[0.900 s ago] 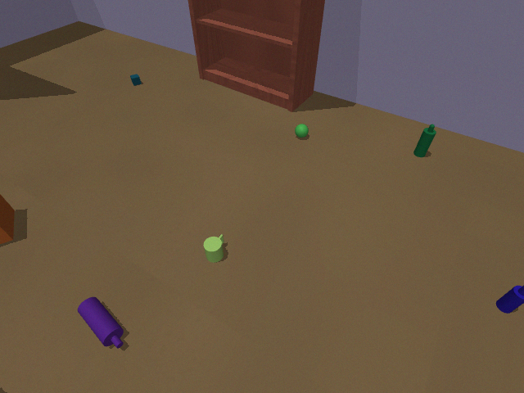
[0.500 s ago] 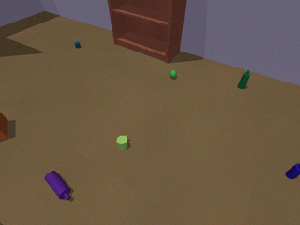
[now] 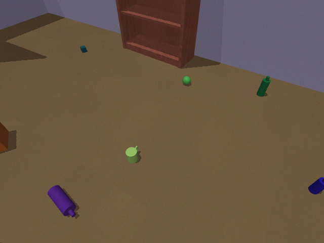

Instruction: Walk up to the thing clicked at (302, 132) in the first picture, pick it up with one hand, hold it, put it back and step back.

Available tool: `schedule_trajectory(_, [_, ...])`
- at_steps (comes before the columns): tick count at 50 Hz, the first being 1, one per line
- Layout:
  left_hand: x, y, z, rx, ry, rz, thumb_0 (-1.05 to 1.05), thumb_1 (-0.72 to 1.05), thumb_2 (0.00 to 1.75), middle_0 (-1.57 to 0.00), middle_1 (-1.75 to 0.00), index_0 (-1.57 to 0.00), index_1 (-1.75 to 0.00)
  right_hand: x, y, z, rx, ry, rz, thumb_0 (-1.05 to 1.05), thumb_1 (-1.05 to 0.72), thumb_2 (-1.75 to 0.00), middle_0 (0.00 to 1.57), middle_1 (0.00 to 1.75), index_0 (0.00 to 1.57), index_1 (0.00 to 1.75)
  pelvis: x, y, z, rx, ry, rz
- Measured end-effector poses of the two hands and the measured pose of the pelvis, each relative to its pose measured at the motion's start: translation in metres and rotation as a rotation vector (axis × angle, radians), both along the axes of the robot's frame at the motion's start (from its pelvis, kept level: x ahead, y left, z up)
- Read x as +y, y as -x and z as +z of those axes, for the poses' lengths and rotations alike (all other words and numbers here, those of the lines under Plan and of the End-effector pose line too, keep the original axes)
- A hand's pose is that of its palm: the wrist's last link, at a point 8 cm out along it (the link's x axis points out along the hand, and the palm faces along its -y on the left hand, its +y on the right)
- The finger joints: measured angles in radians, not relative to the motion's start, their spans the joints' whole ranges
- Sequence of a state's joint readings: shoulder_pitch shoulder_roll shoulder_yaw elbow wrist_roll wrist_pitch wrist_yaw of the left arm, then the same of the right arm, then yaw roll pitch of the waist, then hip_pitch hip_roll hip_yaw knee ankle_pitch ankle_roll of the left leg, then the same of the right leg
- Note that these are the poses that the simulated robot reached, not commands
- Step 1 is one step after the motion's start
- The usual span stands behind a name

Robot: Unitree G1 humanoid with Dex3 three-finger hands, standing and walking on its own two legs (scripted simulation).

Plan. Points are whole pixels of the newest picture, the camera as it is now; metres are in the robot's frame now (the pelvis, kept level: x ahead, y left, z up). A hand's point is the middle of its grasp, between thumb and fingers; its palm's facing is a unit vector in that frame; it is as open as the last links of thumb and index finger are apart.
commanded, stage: stand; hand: left
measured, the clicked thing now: (186, 80) +1.75 -0.25 -0.74
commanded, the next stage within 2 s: walk up in 0.22 s
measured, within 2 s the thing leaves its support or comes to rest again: neither
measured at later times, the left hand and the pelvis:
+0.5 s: hand out of the picture +0.16 +0.24 -0.14, palm faces -0.14 -0.90 -0.40, open 7.4 cm; pelvis +0.06 -0.05 -0.02, yaw -8 degrees
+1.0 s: hand (124, 184) +0.37 +0.15 -0.19, palm faces -0.21 -0.93 -0.32, open 7.4 cm; pelvis +0.31 -0.12 -0.03, yaw -13 degrees
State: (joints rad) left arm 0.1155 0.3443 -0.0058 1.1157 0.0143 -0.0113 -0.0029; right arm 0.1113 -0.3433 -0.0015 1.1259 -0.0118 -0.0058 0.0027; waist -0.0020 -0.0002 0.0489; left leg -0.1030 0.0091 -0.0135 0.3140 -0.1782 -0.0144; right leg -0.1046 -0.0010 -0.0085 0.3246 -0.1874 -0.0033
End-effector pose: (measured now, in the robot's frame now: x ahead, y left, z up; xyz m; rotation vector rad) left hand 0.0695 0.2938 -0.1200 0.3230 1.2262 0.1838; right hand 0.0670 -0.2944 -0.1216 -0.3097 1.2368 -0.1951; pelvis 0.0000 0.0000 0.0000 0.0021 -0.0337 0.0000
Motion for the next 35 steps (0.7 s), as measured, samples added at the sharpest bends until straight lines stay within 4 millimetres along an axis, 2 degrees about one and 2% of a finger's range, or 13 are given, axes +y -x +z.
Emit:
schedule_trajectory(11, [-0.001, 0.000, 0.000, 0.013, -0.001, 0.000, 0.01, 0.91, 0.90, -0.20, -0.30, -0.21, -0.30, -0.002, 0.002, -0.001, 0.016, 0.002, -0.003, 0.00, -0.90, -0.90, 0.20, 0.30, 0.20, 0.30, -0.001, -0.003, 0.000, 0.005, 0.000, -0.001])
schedule_trajectory(15, [0.004, -0.007, 0.001, 0.014, 0.010, -0.027, 0.01, 0.91, 0.90, -0.20, -0.30, -0.21, -0.30, -0.012, -0.001, 0.003, -0.061, -0.004, -0.024, 0.00, -0.90, -0.90, 0.21, 0.30, 0.20, 0.30, -0.004, -0.010, -0.003, 0.021, -0.018, -0.048])
schedule_trajectory(18, [0.006, -0.025, 0.008, 0.027, -0.011, -0.067, 0.01, 0.91, 0.90, -0.20, -0.30, -0.21, -0.30, -0.032, 0.005, 0.006, -0.098, 0.019, -0.060, 0.00, -0.90, -0.90, 0.21, 0.30, 0.21, 0.30, -0.012, -0.018, -0.005, 0.025, -0.017, -0.068])
schedule_trajectory(21, [0.003, -0.054, 0.017, -0.013, -0.028, -0.096, 0.01, 0.91, 0.90, -0.20, -0.30, -0.21, -0.30, -0.058, 0.013, 0.007, -0.067, 0.046, -0.084, 0.00, -0.90, -0.90, 0.21, 0.30, 0.21, 0.30, -0.027, -0.032, -0.006, 0.015, -0.024, -0.089])
schedule_trajectory(24, [-0.008, -0.084, 0.023, -0.041, -0.052, -0.125, 0.01, 0.91, 0.90, -0.20, -0.30, -0.20, -0.30, -0.089, 0.011, 0.002, -0.051, 0.060, -0.119, 0.00, -0.90, -0.90, 0.21, 0.30, 0.21, 0.30, -0.046, -0.053, -0.012, 0.002, -0.030, -0.123])
schedule_trajectory(26, [-0.020, -0.105, 0.023, -0.056, -0.077, -0.140, 0.01, 0.91, 0.90, -0.20, -0.30, -0.20, -0.30, -0.112, 0.002, -0.007, -0.056, 0.066, -0.141, 0.00, -0.90, -0.90, 0.21, 0.30, 0.20, 0.30, -0.063, -0.070, -0.020, -0.005, -0.036, -0.141])
schedule_trajectory(29, [-0.040, -0.130, 0.017, -0.105, -0.110, -0.137, 0.01, 0.91, 0.90, -0.20, -0.30, -0.20, -0.30, -0.143, -0.021, -0.024, -0.054, 0.080, -0.148, 0.01, -0.90, -0.90, 0.21, 0.30, 0.20, 0.30, -0.087, -0.092, -0.036, -0.018, 0.004, -0.143])
schedule_trajectory(31, [-0.055, -0.137, 0.015, -0.132, -0.102, -0.117, 0.01, 0.91, 0.90, -0.20, -0.30, -0.20, -0.30, -0.151, -0.043, -0.026, -0.052, 0.069, -0.138, 0.01, -0.90, -0.90, 0.20, 0.29, 0.20, 0.30, -0.097, -0.106, -0.036, -0.022, 0.009, -0.145])
schedule_trajectory(35, [-0.084, -0.140, 0.017, -0.076, -0.052, -0.097, 0.01, 0.91, 0.90, -0.20, -0.30, -0.20, -0.30, -0.153, -0.100, -0.008, -0.122, 0.026, -0.112, 0.01, -0.91, -0.90, 0.20, 0.29, 0.20, 0.30, -0.109, -0.137, -0.019, -0.025, 0.011, -0.172])
